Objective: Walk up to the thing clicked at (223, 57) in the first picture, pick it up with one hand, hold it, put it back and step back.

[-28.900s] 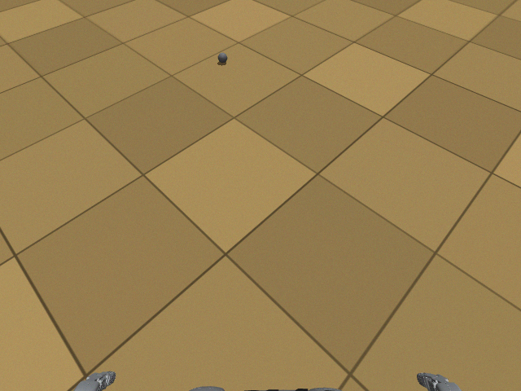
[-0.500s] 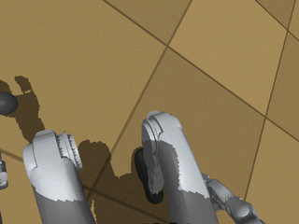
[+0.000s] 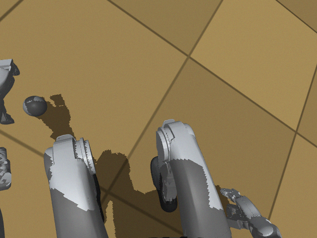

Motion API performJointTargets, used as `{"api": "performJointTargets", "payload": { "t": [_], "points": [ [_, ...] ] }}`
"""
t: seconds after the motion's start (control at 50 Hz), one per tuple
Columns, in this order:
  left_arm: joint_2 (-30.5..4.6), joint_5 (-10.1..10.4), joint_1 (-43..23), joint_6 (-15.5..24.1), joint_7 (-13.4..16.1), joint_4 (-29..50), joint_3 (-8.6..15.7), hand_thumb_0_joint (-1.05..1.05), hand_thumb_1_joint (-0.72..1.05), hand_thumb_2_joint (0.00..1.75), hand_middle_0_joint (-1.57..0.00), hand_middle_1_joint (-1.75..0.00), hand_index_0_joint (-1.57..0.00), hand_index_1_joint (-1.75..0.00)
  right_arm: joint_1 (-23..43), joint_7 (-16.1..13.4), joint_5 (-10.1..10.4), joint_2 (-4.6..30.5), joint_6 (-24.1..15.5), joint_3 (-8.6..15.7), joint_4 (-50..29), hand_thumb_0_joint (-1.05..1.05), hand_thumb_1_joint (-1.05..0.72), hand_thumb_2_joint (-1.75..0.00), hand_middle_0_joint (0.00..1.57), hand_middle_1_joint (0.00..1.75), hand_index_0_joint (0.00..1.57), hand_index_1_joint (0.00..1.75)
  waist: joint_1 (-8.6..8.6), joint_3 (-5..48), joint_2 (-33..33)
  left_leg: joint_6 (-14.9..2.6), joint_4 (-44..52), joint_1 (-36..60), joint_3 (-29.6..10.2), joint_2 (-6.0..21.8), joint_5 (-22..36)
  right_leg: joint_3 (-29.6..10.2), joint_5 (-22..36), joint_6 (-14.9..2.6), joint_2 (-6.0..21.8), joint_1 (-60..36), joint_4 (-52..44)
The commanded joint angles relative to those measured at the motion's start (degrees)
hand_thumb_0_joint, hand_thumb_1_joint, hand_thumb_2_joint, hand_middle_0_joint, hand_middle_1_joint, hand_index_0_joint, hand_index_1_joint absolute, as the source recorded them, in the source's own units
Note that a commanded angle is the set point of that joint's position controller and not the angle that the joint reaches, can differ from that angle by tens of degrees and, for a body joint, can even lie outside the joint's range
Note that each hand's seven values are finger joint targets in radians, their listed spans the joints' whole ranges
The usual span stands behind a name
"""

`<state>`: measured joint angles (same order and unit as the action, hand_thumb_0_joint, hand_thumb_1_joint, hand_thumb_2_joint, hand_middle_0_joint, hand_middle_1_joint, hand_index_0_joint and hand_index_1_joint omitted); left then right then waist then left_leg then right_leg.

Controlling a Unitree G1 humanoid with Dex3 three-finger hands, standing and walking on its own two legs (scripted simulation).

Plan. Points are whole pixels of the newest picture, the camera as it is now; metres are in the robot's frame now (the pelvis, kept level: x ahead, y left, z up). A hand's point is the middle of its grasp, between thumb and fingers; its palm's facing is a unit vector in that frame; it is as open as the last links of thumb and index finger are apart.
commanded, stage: withdraw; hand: left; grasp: from above
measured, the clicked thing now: (35, 106) +0.46 +0.30 -0.31
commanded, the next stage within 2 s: home in 0.08 s
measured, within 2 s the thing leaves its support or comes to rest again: neither
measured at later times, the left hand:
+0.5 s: hand out of the picture +0.41 +0.32 -0.08, palm faces -0.35 -0.27 -0.90, open 11.6 cm
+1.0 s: hand out of the picture +0.26 +0.25 +0.14, palm faces +0.00 -0.89 -0.45, open 7.4 cm
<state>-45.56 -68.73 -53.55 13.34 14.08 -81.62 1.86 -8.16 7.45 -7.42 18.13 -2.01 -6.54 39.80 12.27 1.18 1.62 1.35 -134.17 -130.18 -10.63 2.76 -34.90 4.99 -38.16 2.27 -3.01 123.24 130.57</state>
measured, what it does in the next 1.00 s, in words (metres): rises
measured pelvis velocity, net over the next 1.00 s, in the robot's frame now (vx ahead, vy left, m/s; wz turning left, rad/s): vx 0.03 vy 0.00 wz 0.13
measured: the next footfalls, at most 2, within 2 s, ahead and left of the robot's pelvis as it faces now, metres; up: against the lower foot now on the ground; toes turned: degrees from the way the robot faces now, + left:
none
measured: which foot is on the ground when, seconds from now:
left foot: down 0.00-1.00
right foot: down 0.00-1.00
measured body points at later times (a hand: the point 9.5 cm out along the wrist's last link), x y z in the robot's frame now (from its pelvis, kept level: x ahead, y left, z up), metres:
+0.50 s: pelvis +0.01 +0.00 +0.05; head +0.21 +0.05 +0.45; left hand +0.43 +0.33 -0.03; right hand +0.12 -0.24 -0.09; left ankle +0.10 +0.14 -0.31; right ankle +0.11 -0.12 -0.31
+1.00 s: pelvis +0.03 +0.00 +0.23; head +0.15 +0.05 +0.67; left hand +0.25 +0.30 +0.17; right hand +0.28 -0.20 +0.15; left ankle +0.09 +0.14 -0.31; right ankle +0.11 -0.12 -0.31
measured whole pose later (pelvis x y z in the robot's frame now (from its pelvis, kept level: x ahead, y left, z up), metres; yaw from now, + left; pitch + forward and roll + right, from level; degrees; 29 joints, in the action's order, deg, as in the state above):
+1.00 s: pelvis +0.03 +0.00 +0.23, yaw +8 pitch +25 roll -5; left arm -20.0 -9.9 4.8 -15.8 2.9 -10.6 1.6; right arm -4.3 -2.6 2.2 13.1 -4.8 -0.6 31.7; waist 2.1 10.2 -1.8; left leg 1.2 -91.6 -83.6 -5.1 2.7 -32.9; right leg 3.2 -36.0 1.2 -0.1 77.9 89.3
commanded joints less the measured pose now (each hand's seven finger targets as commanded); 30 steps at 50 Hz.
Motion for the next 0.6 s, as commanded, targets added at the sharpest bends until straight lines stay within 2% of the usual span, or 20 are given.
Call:
{"api": "performJointTargets", "payload": {
  "t": [0.0,0.04,0.06,0.08,0.12,0.16,0.18,0.2,0.22,0.26,0.28,0.3,0.34,0.44,0.5,0.54,0.56,0.58],
  "points": [
    [-16.0,-1.8,-17.1,3.7,6.7,7.2,3.9,0.0,-0.48,0.97,-0.07,-1.01,-0.09,-0.99,-7.7,-1.4,-1.3,12.4,0.0,3.3,-1.4,0.0,-0.89,-0.89,0.2,0.3,0.2,0.3,0.48,34.2,-18.3,-1.84,10.9,26.4,6.0,-1.1,2.1,4.2,5.7,-4.5,-1.8,-12.9,-11.8],
    [-19.0,-3.2,-19.7,4.4,9.1,10.3,6.1,0.0,-0.49,0.97,-0.07,-1.01,-0.08,-0.99,-8.2,-1.6,-1.9,12.9,0.0,3.6,-0.9,0.0,-0.89,-0.89,0.2,0.3,0.2,0.3,-0.26,38.3,-22.0,-1.37,10.5,29.8,5.7,-0.9,3.4,4.8,6.8,-4.67,-1.6,-12.1,-10.4],
    [-19.4,-3.2,-20.5,4.4,10.4,12.3,7.2,0.0,-0.49,0.97,-0.07,-1.0,-0.09,-0.98,-8.5,-1.7,-2.1,13.1,-0.1,4.0,-0.7,0.0,-0.89,-0.89,0.2,0.3,0.2,0.3,-0.36,40.7,-23.3,-1.31,10.3,31.2,5.8,-1.0,4.2,5.3,7.8,-4.51,-1.3,-11.7,-9.9],
    [-17.7,-3.7,-17.9,3.9,11.2,11.2,6.7,0.0,-0.49,0.96,-0.07,-0.99,-0.09,-0.98,-8.7,-1.5,-2.2,12.9,-0.3,4.3,-0.5,0.0,-0.89,-0.89,0.2,0.3,0.2,0.3,-0.4,40.7,-24.6,-1.1,10.4,32.4,6.0,-0.9,4.8,5.3,8.4,-4.63,-1.2,-11.3,-9.4],
    [-17.6,-3.5,-17.9,2.9,13.0,14.2,7.7,0.0,-0.48,0.96,-0.07,-0.99,-0.09,-0.97,-9.2,-1.4,-2.5,13.3,-0.7,5.2,0.0,0.0,-0.89,-0.89,0.2,0.3,0.2,0.3,-0.32,42.3,-25.8,-1.13,10.6,32.8,6.1,-1.0,4.8,5.8,8.7,-4.48,-1.0,-10.2,-9.7],
    [-17.9,-3.4,-16.8,1.0,13.7,18.0,8.4,0.0,-0.48,0.95,-0.08,-0.98,-0.09,-0.97,-9.5,-1.0,-2.2,13.0,-0.9,6.3,0.4,0.0,-0.89,-0.89,0.2,0.3,0.2,0.3,-1.73,46.3,-28.8,-0.89,11.7,35.6,6.5,-0.9,5.5,5.4,9.4,-4.79,-0.8,-10.7,-9.7],
    [-17.7,-2.7,-16.6,-0.1,13.7,19.1,8.8,0.0,-0.4,0.88,-0.16,-0.9,-0.17,-0.89,-9.8,-0.8,-1.9,13.2,-1.2,7.0,0.5,0.0,-0.88,-0.89,0.2,0.3,0.2,0.3,-2.08,46.9,-29.1,-0.86,12.7,36.5,6.4,-1.0,5.2,5.7,9.4,-4.83,-0.5,-9.9,-9.5],
    [-16.8,-1.9,-15.6,-1.3,13.5,20.0,8.5,0.0,-0.32,0.9,-0.24,-0.82,-0.22,-0.81,-9.7,-0.6,-1.6,13.2,-1.3,7.8,0.4,0.0,-0.88,-0.89,0.2,0.3,0.2,0.3,-2.61,48.1,-29.2,-0.84,13.7,37.5,6.2,-0.8,4.5,5.7,8.9,-4.94,-0.4,-9.5,-9.7],
    [-15.7,-1.2,-14.3,-2.7,13.1,19.6,7.9,0.0,-0.24,0.91,-0.25,-0.74,-0.22,-0.73,-10.3,-0.5,-1.2,12.8,-1.3,8.1,0.3,0.0,-0.88,-0.89,0.2,0.3,0.2,0.3,-2.46,47.4,-27.8,-1.13,14.2,37.3,6.5,-0.8,4.2,5.2,8.9,-4.87,-0.6,-10.6,-11.3],
    [-14.1,1.1,-12.7,-5.1,11.6,20.1,7.8,0.0,-0.18,0.89,-0.24,-0.63,-0.21,-0.65,-11.1,-0.3,-0.4,12.6,-1.3,9.2,0.8,0.0,-0.88,-0.9,0.2,0.3,0.2,0.3,-3.6,47.4,-25.8,-1.49,15.9,36.8,6.7,-0.9,2.8,4.6,7.8,-4.83,-0.4,-11.1,-13.1],
    [-12.5,3.0,-11.4,-6.0,10.6,21.5,7.7,0.0,-0.12,0.86,-0.23,-0.58,-0.21,-0.6,-11.3,-0.3,0.1,12.2,-1.1,9.7,0.9,0.0,-0.89,-0.9,0.2,0.3,0.2,0.3,-4.38,48.7,-25.5,-1.61,16.9,37.2,6.9,-1.1,3.1,4.3,8.1,-4.76,-0.3,-12.2,-13.9],
    [-10.1,4.8,-9.1,-7.1,9.2,22.4,6.3,0.0,-0.07,0.84,-0.22,-0.55,-0.2,-0.57,-12.0,-0.2,0.7,11.4,-1.1,10.0,0.8,0.0,-0.89,-0.9,0.2,0.3,0.2,0.3,-4.47,49.3,-24.3,-1.79,17.8,38.4,7.2,-1.3,4.1,3.9,8.9,-4.68,-0.4,-14.6,-15.7],
    [-7.9,8.5,-3.2,-9.3,5.9,24.3,5.9,0.0,0.05,0.84,-0.22,-0.52,-0.2,-0.53,-12.4,-0.1,2.3,10.9,-0.6,11.0,0.2,0.0,-0.89,-0.9,0.2,0.3,0.2,0.3,-5.82,49.2,-19.3,-2.35,19.9,37.9,7.3,-1.6,4.3,3.4,8.8,-4.5,-0.6,-18.0,-18.6],
    [-0.3,21.0,8.5,-12.6,-4.1,39.1,3.0,0.0,0.45,0.91,-0.22,-0.43,-0.21,-0.44,-8.9,-1.1,5.7,9.2,0.3,11.7,-3.4,0.0,-0.89,-0.9,0.2,0.3,0.2,0.3,-6.09,45.4,-10.7,-3.36,24.7,36.6,7.1,-1.7,3.8,1.7,9.4,-3.8,-0.6,-25.7,-25.1],
    [1.0,27.7,15.7,-13.7,-7.7,48.0,4.0,0.0,0.69,0.9,-0.21,-0.35,-0.2,-0.35,-6.3,-2.3,6.7,8.0,0.7,11.5,-5.2,0.0,-0.9,-0.9,0.2,0.3,0.2,0.3,-7.75,42.9,-7.5,-3.69,27.4,37.1,7.6,-1.5,4.5,0.5,10.3,-3.51,-0.5,-30.6,-29.1],
    [3.2,31.4,19.7,-14.3,-9.2,52.2,3.5,0.0,0.85,0.9,-0.2,-0.3,-0.2,-0.3,-4.3,-3.0,7.3,7.0,0.7,11.3,-6.7,0.0,-0.9,-0.9,0.2,0.3,0.2,0.3,-7.73,40.4,-5.0,-3.85,29.9,37.5,8.1,-1.4,2.8,-0.3,8.3,-3.43,-0.4,-33.3,-32.5],
    [4.7,33.2,20.5,-14.2,-9.7,56.5,2.8,0.0,0.9,0.9,-0.2,-0.3,-0.2,-0.3,-3.7,-3.4,7.5,6.7,0.6,11.2,-7.2,0.0,-0.9,-0.9,0.2,0.3,0.2,0.3,-7.58,39.9,-6.2,-3.8,31.0,38.4,8.4,-1.4,2.8,-0.8,8.2,-3.46,-0.1,-34.5,-34.0],
    [3.6,34.8,22.2,-14.3,-9.8,58.5,5.0,0.0,0.9,0.9,-0.2,-0.3,-0.2,-0.3,-3.5,-3.9,7.7,6.7,0.4,11.3,-7.6,0.0,-0.9,-0.9,0.2,0.3,0.2,0.3,-8.68,40.4,-6.5,-3.67,32.8,41.2,7.8,-1.3,2.5,-0.8,7.7,-3.65,0.1,-35.2,-34.5]
  ]
}}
